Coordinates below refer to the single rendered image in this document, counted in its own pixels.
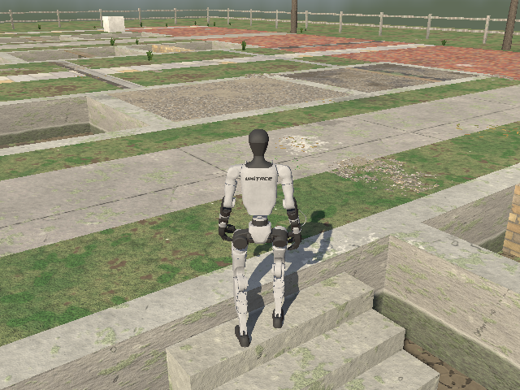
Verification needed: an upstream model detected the left robot hand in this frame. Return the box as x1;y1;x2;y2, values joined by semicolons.
219;224;236;241

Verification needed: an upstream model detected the robot right forearm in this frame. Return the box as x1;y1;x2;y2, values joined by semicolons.
287;197;301;234

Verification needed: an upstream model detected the robot right thigh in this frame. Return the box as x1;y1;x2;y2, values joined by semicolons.
271;226;288;278

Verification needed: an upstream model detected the right robot upper arm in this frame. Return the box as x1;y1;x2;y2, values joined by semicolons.
276;164;295;210

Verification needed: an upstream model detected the left robot upper arm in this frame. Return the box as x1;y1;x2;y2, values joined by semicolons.
223;164;242;208

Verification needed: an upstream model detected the robot torso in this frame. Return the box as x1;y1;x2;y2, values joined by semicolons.
240;160;278;244

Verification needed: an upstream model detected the right robot hand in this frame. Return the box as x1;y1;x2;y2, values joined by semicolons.
288;231;301;250

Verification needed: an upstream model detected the robot left forearm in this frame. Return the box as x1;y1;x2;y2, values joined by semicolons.
219;196;232;228

